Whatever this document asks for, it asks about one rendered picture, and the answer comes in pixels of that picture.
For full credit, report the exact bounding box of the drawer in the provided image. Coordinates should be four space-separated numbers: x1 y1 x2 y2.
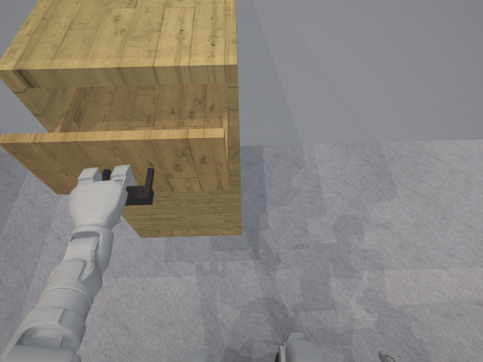
0 84 229 195

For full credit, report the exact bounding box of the left robot hand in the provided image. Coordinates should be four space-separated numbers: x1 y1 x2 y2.
69 164 137 231

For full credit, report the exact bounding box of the right robot shin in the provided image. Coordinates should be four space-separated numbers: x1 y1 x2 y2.
286 333 305 342

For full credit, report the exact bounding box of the cabinet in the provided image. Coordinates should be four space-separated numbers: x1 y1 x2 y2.
0 0 242 238

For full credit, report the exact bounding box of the right robot thigh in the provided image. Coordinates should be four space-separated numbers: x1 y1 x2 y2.
278 339 326 362

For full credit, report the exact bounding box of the robot left upper arm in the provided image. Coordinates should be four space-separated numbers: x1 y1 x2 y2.
3 345 82 362

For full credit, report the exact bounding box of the robot left forearm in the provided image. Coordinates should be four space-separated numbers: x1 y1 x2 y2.
0 225 114 362

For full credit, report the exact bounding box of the handle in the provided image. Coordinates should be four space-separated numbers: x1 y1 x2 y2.
102 168 155 206

